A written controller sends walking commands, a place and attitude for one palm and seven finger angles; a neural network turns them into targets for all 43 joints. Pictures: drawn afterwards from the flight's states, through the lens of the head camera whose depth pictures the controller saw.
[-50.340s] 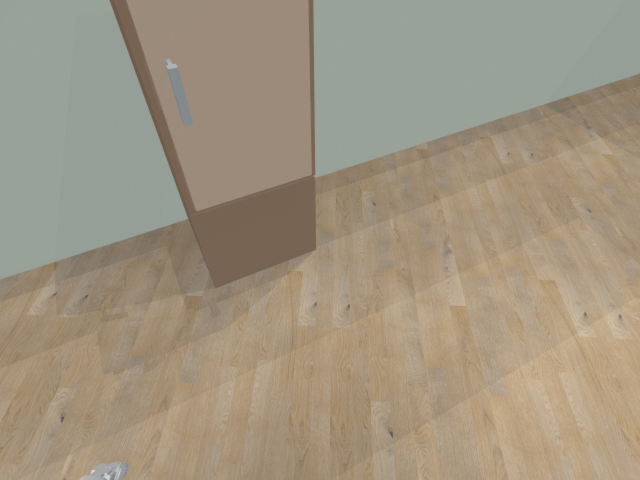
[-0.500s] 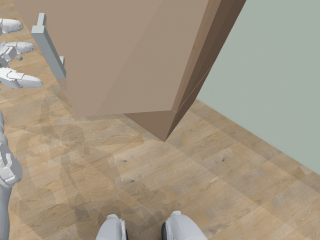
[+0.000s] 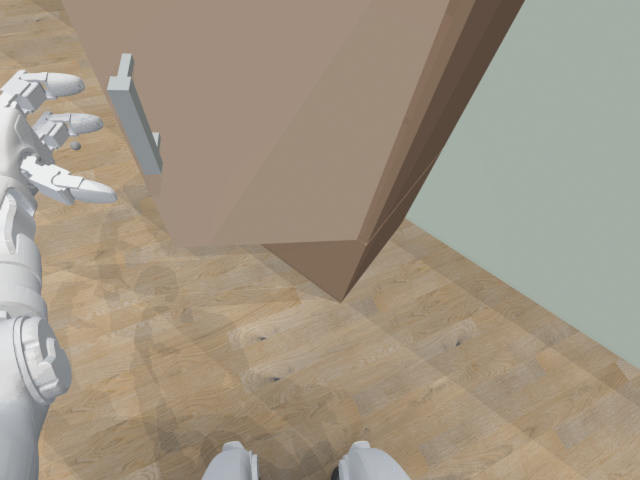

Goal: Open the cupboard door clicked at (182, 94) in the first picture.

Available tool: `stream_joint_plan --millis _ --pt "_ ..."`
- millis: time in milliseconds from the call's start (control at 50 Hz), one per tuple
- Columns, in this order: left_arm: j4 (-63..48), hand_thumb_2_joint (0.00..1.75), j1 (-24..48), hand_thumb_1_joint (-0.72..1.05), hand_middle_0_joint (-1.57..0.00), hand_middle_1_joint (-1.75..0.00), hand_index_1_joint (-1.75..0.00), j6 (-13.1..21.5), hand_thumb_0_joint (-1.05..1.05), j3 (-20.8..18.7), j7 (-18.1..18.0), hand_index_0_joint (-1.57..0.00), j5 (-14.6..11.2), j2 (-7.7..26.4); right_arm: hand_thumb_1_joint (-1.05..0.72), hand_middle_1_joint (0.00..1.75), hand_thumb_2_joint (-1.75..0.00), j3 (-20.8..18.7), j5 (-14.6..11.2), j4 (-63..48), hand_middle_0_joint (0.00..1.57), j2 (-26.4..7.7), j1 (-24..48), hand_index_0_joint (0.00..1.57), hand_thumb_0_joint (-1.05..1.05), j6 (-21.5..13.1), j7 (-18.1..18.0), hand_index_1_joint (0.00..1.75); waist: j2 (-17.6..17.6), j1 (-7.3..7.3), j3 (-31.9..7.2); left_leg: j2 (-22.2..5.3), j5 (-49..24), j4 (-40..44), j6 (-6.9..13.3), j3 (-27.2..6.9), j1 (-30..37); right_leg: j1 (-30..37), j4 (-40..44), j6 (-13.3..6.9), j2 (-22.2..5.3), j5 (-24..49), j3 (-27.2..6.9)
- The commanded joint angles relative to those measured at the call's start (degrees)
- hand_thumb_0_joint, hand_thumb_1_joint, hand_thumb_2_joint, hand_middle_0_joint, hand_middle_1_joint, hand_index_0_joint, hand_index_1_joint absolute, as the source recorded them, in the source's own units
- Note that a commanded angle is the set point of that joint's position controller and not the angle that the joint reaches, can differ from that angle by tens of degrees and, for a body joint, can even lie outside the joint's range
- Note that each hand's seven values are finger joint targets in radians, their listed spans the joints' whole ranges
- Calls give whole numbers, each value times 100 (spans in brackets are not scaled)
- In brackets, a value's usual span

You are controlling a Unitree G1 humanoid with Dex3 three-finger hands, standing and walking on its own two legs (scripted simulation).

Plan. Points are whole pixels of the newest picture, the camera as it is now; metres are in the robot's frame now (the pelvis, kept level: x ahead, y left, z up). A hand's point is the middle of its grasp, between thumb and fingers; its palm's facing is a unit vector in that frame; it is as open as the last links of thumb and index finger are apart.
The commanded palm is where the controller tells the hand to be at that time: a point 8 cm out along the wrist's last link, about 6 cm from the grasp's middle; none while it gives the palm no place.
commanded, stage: move the hooked fingers beside the handle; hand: left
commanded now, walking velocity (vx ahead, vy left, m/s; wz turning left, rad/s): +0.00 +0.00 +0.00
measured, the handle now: (140, 118) +0.53 +0.20 +0.09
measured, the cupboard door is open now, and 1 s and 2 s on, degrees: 43 41 41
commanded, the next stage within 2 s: slide the fingers in behind the handle in 0.20 s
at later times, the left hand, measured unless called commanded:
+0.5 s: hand (99, 144) +0.49 +0.23 +0.10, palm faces +0.03 -1.00 +0.01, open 14.0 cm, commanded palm +0.47 +0.27 +0.09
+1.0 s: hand (132, 142) +0.50 +0.20 +0.09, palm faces +0.03 -1.00 -0.01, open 14.0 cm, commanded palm +0.47 +0.24 +0.09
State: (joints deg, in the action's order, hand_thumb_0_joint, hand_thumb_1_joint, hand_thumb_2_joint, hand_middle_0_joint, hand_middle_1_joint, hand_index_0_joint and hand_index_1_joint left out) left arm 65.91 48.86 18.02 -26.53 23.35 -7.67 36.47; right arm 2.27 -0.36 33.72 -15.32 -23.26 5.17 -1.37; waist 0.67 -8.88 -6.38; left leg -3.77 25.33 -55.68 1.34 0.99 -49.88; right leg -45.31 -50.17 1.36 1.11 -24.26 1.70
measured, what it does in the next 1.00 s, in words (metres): stands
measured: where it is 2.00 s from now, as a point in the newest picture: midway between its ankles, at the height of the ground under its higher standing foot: outside the picture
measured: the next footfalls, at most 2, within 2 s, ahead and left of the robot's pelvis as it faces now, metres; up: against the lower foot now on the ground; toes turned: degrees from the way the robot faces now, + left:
none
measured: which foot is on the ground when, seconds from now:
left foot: down 0.00-1.00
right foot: down 0.00-1.00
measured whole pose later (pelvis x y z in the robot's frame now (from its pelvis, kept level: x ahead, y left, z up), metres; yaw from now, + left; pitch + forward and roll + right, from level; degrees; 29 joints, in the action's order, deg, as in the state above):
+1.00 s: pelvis -0.01 -0.01 +0.00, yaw +1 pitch +20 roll -3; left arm 67.5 52.6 19.3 -22.5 16.0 -6.0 31.3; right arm 1.9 0.2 35.3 -15.1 -23.5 3.6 -0.7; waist 1.2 -9.6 -5.8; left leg -3.6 24.7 -56.1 0.5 0.4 -51.2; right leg -47.1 -52.0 0.5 1.1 -24.6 2.1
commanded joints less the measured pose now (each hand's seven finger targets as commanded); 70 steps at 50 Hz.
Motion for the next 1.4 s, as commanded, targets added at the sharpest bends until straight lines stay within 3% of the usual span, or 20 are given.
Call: stream_joint_plan --millis 0,40,100,300,400,420,560,660,720,860,880,940,980,1020,1060,1120,1160,1280,1320,1380 --pt "-1101 30 2216 -50 -30 -120 -120 383 0 -72 -36 -30 -169 1374 -90 30 -90 -412 -24 -239 20 -1133 -846 20 0 -58 -103 30 875 12 -2293 119 -2836 512 -32 -359 2584 286 399 -235 285 1996 146" --pt "-1042 30 2343 -50 -30 -120 -120 398 0 -226 -73 -30 -148 1629 -90 30 -90 -385 -17 -247 20 -1160 -837 20 0 -65 -132 30 721 8 -2180 159 -2605 505 8 -334 2330 417 376 -247 270 1987 118" --pt "-1220 30 2564 -50 -30 -120 -120 495 0 -145 -104 -30 -42 1668 -90 30 -90 -373 -19 -270 20 -1146 -763 20 0 -84 -143 30 934 14 -2294 162 -2488 521 -15 -368 2413 353 371 -244 251 1852 96" --pt "-822 30 3054 -50 -30 -120 -120 414 0 259 -143 -30 -20 1261 -90 30 -90 -343 -14 -97 20 -1167 -793 20 0 -201 -190 30 915 -219 -2187 154 -1894 526 -8 -478 2357 -95 421 -236 226 1272 122" --pt "-821 30 3119 -50 -30 -120 -120 426 0 -3 -269 -30 51 1606 -90 30 -90 -341 14 -102 20 -1183 -895 20 0 -235 -182 30 827 -154 -2445 171 -1918 468 18 -445 2174 150 380 -229 221 1372 77" --pt "-808 30 3068 -50 -30 -120 -120 417 0 144 -283 -30 60 1418 -90 30 -90 -332 15 -112 20 -1156 -876 20 0 -238 -166 30 961 -168 -2409 180 -1911 465 18 -410 2182 111 397 -228 222 1378 67" --pt "-976 30 3072 -50 -30 -120 -120 486 0 63 -425 -30 118 1468 -90 30 -90 -361 30 -85 20 -1153 -985 20 0 -212 -119 30 1019 -133 -2568 168 -2002 478 13 -402 2270 202 394 -227 254 1472 71" --pt "-1167 30 2863 -50 -30 -120 -120 494 0 174 -436 -30 -17 1098 -90 30 -90 -410 18 -67 20 -1117 -999 20 0 -192 -91 30 922 -116 -2636 164 -2215 480 16 -370 2453 258 430 -229 282 1656 83" --pt "-880 30 2849 -50 -30 -120 -120 391 0 104 -541 -30 28 1211 -90 30 -90 -384 11 -53 20 -1124 -979 20 0 -185 -93 30 713 -134 -2147 190 -1814 551 44 -332 1981 319 487 -216 255 1470 66" --pt "-1169 30 3025 -50 -30 -120 -120 560 0 247 -752 -30 128 961 -90 30 -90 -411 51 -78 20 -1067 -981 20 0 -219 -50 30 812 -168 -2574 188 -2235 457 35 -323 2304 380 386 -205 248 1829 41" --pt "-1084 30 2845 -50 -30 -120 -120 554 0 215 -739 -30 138 952 -90 30 -90 -422 42 -79 20 -1060 -987 20 0 -210 -47 30 785 -110 -2589 190 -2339 442 19 -322 2314 401 367 -224 248 1897 55" --pt "-1176 30 3044 -50 -30 -120 -120 549 0 450 -735 -30 53 588 -90 30 -90 -422 42 -53 20 -1027 -972 20 0 -215 -31 30 787 -212 -2452 181 -2380 435 26 -350 2405 290 365 -229 258 1898 84" --pt "-1198 30 2926 -50 -30 -120 -120 544 0 196 -809 -30 49 828 -90 30 -90 -433 50 -70 20 -1047 -946 20 0 -208 -26 30 792 -94 -2628 186 -2456 433 5 -334 2400 409 335 -221 245 1988 72" --pt "-1272 30 2886 -50 -30 -120 -120 546 0 361 -869 -30 83 598 -90 30 -90 -433 45 -98 20 -1001 -908 20 0 -213 1 30 807 -94 -2595 197 -2541 432 5 -317 2413 437 331 -218 241 2075 77" --pt "-1365 30 2819 -50 -30 -120 -120 592 0 240 -955 -30 105 692 -90 30 -90 -442 58 -99 20 -1001 -909 20 0 -209 24 30 800 -52 -2713 199 -2679 386 10 -299 2450 496 299 -214 246 2230 59" --pt "-1315 30 2885 -50 -30 -120 -120 559 0 449 -1015 -30 136 428 -90 30 -90 -445 45 -112 20 -968 -857 20 0 -195 41 30 738 -118 -2466 213 -2473 429 14 -272 2309 497 342 -202 237 2140 57" --pt "-1334 30 2820 -50 -30 -120 -120 593 0 267 -1066 -30 139 636 -90 30 -90 -439 47 -131 20 -993 -859 20 0 -188 27 30 672 -61 -2629 214 -2560 417 12 -290 2321 592 301 -214 235 2226 50" --pt "-1288 30 2720 -50 -30 -120 -120 637 0 323 -1140 -30 145 487 -90 30 -90 -445 51 -128 20 -965 -841 20 0 -196 36 30 605 -38 -2581 229 -2498 443 13 -275 2284 655 314 -215 228 2225 48" --pt "-1253 30 2812 -50 -30 -120 -120 613 0 604 -1142 -30 129 128 -90 30 -90 -443 45 -120 20 -930 -799 20 0 -202 49 30 580 -128 -2417 238 -2341 457 20 -246 2235 577 363 -198 226 2145 41" --pt "-1128 30 2902 -50 -30 -120 -120 619 0 512 -1208 -30 135 230 -90 30 -90 -445 44 -85 20 -955 -815 20 0 -208 34 30 533 -133 -2369 244 -2203 464 24 -267 2149 530 365 -207 219 2011 36"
